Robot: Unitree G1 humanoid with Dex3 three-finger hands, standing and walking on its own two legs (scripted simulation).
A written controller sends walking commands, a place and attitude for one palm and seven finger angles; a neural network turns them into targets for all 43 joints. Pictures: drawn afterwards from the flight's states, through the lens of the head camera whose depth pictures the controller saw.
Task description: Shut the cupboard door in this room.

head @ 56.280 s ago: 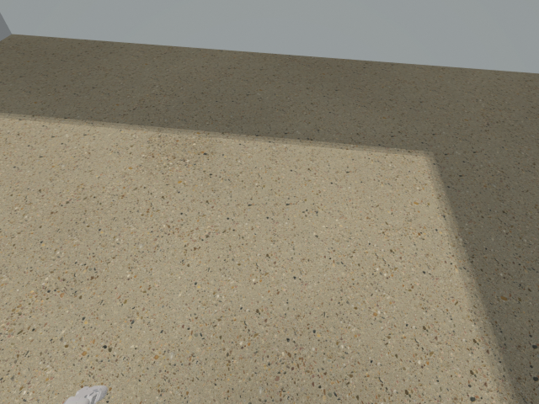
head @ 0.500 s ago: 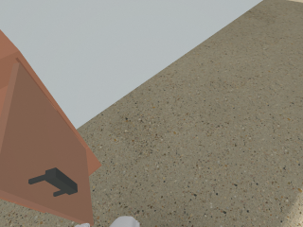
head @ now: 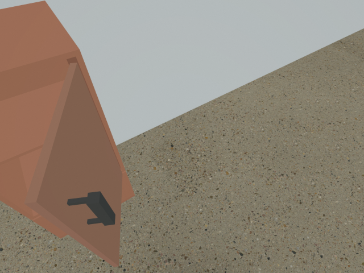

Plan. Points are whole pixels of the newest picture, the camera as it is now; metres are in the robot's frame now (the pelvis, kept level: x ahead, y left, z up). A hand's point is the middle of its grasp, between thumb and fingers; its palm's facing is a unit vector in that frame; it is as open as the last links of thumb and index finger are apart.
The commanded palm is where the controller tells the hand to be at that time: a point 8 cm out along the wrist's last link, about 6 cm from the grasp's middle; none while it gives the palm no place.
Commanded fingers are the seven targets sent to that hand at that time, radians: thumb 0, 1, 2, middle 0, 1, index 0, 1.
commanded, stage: stand and wait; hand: left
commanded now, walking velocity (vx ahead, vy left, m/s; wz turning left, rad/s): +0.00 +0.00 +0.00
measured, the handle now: (92, 211) +0.24 +0.23 -0.03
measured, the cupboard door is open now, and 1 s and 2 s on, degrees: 64 64 64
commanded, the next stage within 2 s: turn or walk to find it in 0.04 s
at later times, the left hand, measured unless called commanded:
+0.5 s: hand out of the picture +0.00 +0.17 -0.18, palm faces +0.13 -0.97 -0.19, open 7.4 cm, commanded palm none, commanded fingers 0.00 0.90 0.90 -0.20 -0.30 -0.20 -0.30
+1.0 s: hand out of the picture +0.03 +0.19 -0.18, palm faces +0.20 -0.95 -0.24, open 7.4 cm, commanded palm none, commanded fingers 0.00 0.90 0.90 -0.20 -0.30 -0.20 -0.30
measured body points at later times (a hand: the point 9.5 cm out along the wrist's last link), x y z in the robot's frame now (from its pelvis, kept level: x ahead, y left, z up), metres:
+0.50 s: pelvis +0.01 -0.01 +0.00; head +0.03 +0.00 +0.45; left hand -0.01 +0.22 -0.16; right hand +0.05 -0.23 -0.16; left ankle -0.02 +0.11 -0.74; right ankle +0.01 -0.12 -0.74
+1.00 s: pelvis +0.02 -0.01 -0.01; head +0.04 -0.01 +0.44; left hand +0.02 +0.24 -0.16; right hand +0.10 -0.23 -0.16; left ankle -0.02 +0.11 -0.74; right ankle +0.01 -0.13 -0.74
